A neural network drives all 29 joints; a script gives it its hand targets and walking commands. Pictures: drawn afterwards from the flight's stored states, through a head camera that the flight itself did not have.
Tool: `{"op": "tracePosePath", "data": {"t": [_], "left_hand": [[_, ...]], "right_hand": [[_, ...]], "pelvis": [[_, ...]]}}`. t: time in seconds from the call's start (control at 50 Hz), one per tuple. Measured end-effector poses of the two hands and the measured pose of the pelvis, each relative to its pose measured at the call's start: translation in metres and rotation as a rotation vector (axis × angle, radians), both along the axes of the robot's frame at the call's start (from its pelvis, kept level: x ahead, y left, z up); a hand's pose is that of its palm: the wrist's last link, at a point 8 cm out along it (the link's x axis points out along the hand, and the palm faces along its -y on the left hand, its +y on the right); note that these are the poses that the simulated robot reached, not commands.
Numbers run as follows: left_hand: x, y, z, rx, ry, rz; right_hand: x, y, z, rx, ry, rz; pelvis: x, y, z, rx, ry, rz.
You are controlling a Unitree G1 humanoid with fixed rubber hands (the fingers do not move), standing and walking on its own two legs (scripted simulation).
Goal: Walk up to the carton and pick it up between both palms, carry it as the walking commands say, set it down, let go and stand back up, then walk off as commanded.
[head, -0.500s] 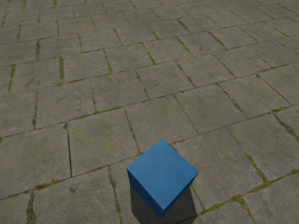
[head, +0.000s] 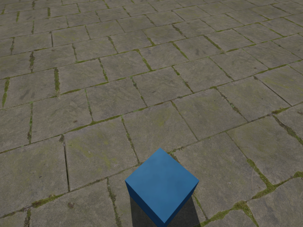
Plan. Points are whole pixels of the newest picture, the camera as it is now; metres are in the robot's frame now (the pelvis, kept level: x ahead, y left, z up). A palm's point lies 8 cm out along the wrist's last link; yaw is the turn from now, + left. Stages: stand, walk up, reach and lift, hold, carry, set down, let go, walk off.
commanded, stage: walk up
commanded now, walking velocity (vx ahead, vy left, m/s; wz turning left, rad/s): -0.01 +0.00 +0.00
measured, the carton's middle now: (161, 188) +0.42 -0.06 -0.64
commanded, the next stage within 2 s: none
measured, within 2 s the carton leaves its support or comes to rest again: neither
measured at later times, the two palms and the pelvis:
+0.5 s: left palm out of the picture -0.03 +0.17 -0.15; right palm out of the picture -0.02 -0.21 -0.16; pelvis +0.01 -0.02 +0.00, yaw +0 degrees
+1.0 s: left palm out of the picture -0.04 +0.15 -0.16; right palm out of the picture -0.03 -0.23 -0.16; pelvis +0.01 -0.04 -0.01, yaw -1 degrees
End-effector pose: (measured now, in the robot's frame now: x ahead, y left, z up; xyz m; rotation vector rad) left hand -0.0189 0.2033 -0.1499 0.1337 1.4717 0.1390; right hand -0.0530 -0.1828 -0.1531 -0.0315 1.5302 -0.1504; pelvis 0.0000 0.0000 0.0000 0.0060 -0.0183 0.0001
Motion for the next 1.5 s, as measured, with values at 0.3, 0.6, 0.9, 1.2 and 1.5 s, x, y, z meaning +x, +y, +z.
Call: {"op": "tracePosePath", "data": {"t": [0.3,0.6,0.9,1.2,1.5], "left_hand": [[-0.007,-0.023,-0.003,-0.021,0.024,0.025],[-0.017,-0.04,-0.005,-0.025,0.05,0.041],[-0.017,-0.05,-0.005,-0.02,0.051,0.039],[-0.021,-0.037,-0.019,0.056,-0.006,0.129],[-0.017,0.011,-0.054,0.017,-0.029,0.142]], "right_hand": [[0.022,-0.019,-0.002,-0.023,-0.031,0.005],[0.029,-0.034,-0.004,-0.03,-0.035,-0.002],[0.023,-0.044,-0.003,-0.026,-0.014,-0.009],[0.028,-0.069,-0.016,-0.068,0.025,-0.01],[0.055,-0.073,-0.007,-0.196,-0.035,0.148]], "pelvis": [[0.009,-0.013,-0.002,0.002,0.005,-0.006],[0.014,-0.027,-0.004,0.003,-0.002,-0.009],[0.011,-0.04,-0.004,0.003,-0.003,-0.011],[-0.005,-0.048,-0.02,-0.016,0.021,0.093],[-0.019,-0.038,-0.036,-0.066,0.015,0.207]]}}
